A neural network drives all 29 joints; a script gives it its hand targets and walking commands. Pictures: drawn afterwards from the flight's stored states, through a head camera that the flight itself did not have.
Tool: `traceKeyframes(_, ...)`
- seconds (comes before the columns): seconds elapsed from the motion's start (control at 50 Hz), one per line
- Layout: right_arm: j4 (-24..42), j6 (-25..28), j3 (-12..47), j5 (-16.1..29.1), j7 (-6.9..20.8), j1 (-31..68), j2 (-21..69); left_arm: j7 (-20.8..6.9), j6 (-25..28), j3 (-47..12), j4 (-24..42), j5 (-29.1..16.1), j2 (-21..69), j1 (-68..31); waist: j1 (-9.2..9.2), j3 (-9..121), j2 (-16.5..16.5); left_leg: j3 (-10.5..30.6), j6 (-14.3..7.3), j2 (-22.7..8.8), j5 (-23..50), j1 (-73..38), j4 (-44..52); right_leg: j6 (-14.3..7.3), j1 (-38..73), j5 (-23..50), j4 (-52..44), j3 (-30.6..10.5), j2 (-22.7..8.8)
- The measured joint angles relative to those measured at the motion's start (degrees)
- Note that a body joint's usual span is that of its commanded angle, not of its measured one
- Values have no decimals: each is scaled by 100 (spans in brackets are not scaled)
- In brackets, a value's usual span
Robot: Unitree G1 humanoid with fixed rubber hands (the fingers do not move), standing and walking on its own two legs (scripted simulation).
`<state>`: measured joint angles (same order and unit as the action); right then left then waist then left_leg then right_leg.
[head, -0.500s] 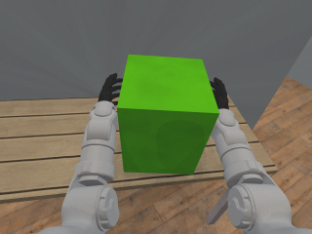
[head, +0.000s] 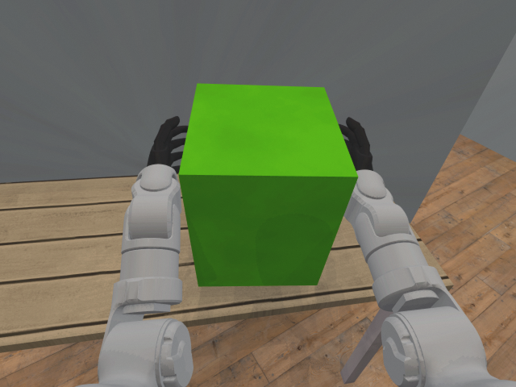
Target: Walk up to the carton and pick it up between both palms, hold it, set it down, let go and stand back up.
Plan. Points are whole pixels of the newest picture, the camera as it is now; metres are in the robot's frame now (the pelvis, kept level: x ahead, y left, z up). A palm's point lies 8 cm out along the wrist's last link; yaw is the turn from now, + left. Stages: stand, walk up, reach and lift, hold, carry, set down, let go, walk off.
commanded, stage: reach and lift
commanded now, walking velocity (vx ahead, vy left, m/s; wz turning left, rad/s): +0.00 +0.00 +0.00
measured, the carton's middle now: (259, 189) +0.39 +0.00 +0.15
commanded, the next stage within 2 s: hold in 1.06 s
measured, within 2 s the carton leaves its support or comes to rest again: neither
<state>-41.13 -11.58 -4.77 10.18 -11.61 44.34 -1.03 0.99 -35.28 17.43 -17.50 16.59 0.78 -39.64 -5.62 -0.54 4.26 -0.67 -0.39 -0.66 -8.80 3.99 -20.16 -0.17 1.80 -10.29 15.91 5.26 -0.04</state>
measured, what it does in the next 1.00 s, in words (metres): stands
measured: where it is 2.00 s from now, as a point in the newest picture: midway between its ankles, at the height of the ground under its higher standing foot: outside the picture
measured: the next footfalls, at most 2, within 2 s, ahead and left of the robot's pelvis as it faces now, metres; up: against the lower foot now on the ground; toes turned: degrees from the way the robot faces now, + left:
none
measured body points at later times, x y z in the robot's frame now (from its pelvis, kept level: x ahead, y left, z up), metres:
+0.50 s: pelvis +0.00 +0.00 +0.00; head -0.06 +0.03 +0.45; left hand +0.39 +0.14 +0.22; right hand +0.39 -0.15 +0.22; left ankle +0.03 +0.11 -0.75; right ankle -0.01 -0.11 -0.75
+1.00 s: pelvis +0.00 -0.01 +0.00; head -0.06 +0.02 +0.44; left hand +0.39 +0.14 +0.24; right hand +0.39 -0.16 +0.24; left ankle +0.03 +0.11 -0.75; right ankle -0.01 -0.11 -0.75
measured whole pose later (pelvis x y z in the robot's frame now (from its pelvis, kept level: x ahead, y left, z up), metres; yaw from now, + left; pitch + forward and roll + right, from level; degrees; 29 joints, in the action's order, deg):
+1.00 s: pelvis +0.00 -0.01 +0.00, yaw -1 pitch -8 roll -1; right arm -40.5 -20.0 -2.3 15.4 -14.5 50.6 -3.3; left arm -1.4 -43.2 20.6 -16.5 17.7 -0.3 -45.3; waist -5.9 0.9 3.0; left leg -1.2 0.1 -1.3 -8.8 2.5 -19.7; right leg -0.6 2.6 -10.5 16.1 4.6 0.5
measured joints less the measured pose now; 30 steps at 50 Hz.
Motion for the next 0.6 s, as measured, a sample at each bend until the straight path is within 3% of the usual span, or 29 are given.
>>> traceKeyframes(0.6,213,-572,233,395,-180,298,-142,-165,-668,148,391,138,-28,-231,-66,33,-18,-20,44,-41,-7,-190,56,-32,170,-7,-42,-29,42)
